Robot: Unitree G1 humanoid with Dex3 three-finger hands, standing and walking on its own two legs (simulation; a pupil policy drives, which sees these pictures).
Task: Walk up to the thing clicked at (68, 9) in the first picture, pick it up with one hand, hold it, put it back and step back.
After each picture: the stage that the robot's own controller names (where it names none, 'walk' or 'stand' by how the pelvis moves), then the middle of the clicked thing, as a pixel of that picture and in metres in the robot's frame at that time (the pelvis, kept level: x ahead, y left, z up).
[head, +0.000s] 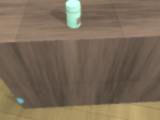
stand; (73, 14) +0.70 +0.07 +0.05
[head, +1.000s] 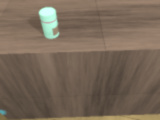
rise first; (49, 23) +0.59 +0.18 +0.08
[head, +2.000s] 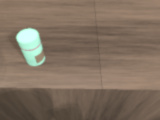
stand; (32, 48) +0.42 +0.20 +0.08
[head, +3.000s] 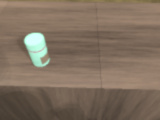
stand; (38, 50) +0.44 +0.19 +0.06
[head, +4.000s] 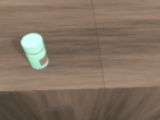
stand; (36, 52) +0.42 +0.19 +0.07
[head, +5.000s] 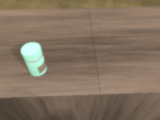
stand; (34, 59) +0.41 +0.20 +0.05
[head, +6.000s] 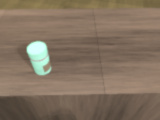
stand; (40, 58) +0.42 +0.18 +0.05
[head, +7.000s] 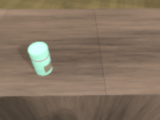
stand; (41, 59) +0.42 +0.18 +0.05
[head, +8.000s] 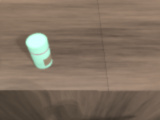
rise first; (40, 52) +0.42 +0.18 +0.05
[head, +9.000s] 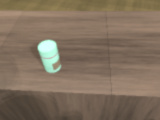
rise first; (50, 57) +0.43 +0.18 +0.06
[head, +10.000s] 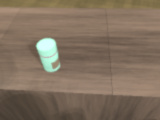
go down; (49, 55) +0.43 +0.17 +0.06
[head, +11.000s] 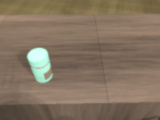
go down; (40, 65) +0.40 +0.17 +0.06
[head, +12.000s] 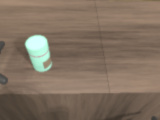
close in; (39, 54) +0.42 +0.16 +0.07
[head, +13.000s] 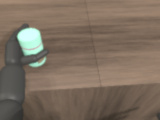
close; (32, 48) +0.43 +0.17 +0.10
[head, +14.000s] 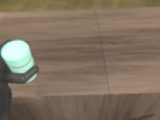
lift; (21, 63) +0.32 +0.19 +0.17
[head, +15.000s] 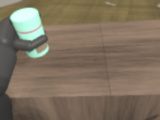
lift; (31, 33) +0.34 +0.15 +0.28
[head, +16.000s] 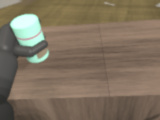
hold; (31, 39) +0.33 +0.15 +0.26
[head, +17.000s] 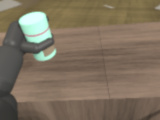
crouch; (39, 37) +0.34 +0.13 +0.27
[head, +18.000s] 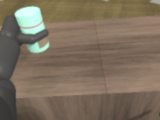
crouch; (33, 30) +0.39 +0.15 +0.25
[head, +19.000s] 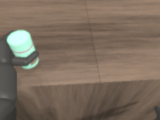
lower; (24, 50) +0.42 +0.19 +0.09
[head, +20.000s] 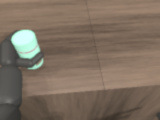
lower; (29, 50) +0.41 +0.17 +0.10
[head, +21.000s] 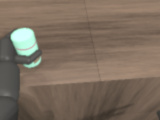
lower; (27, 48) +0.43 +0.18 +0.10
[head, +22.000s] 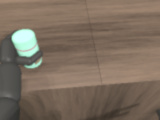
lower; (28, 49) +0.42 +0.18 +0.09
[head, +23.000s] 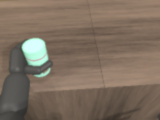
draw back; (37, 58) +0.39 +0.16 +0.09
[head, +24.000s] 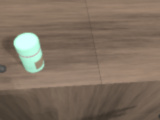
withdraw; (30, 53) +0.40 +0.16 +0.09
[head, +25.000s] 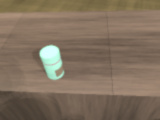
sink last; (52, 63) +0.40 +0.16 +0.07
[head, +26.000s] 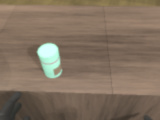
stand; (50, 61) +0.39 +0.15 +0.06
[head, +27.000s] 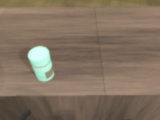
stand; (42, 64) +0.38 +0.17 +0.06
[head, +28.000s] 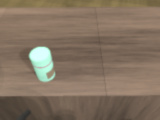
stand; (43, 64) +0.38 +0.17 +0.06
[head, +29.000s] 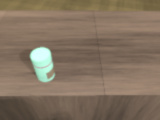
walk; (43, 65) +0.39 +0.16 +0.06
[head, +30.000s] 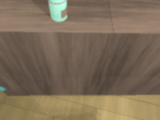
walk; (57, 4) +0.60 +0.12 +0.08
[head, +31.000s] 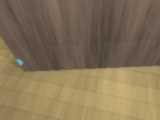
walk; out of the picture +0.96 +0.19 +0.07
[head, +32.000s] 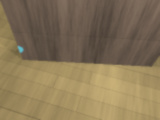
stand; out of the picture +1.12 +0.11 +0.07
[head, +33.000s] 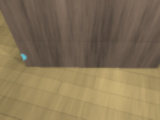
stand; out of the picture +1.09 +0.14 +0.05
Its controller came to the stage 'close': yes
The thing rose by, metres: 0.21
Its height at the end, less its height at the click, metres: +0.00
